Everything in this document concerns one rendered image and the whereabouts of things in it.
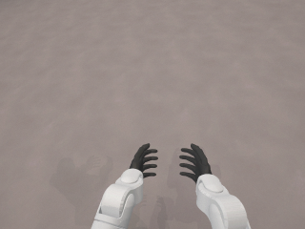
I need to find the right robot forearm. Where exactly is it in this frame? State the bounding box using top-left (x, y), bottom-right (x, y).
top-left (195, 174), bottom-right (251, 229)

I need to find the left robot forearm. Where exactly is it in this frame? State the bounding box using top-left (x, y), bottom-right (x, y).
top-left (91, 168), bottom-right (144, 229)

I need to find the left robot hand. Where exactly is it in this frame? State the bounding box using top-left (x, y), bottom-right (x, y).
top-left (129, 143), bottom-right (158, 178)

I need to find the right robot hand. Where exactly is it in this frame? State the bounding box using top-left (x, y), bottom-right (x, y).
top-left (179, 143), bottom-right (212, 184)

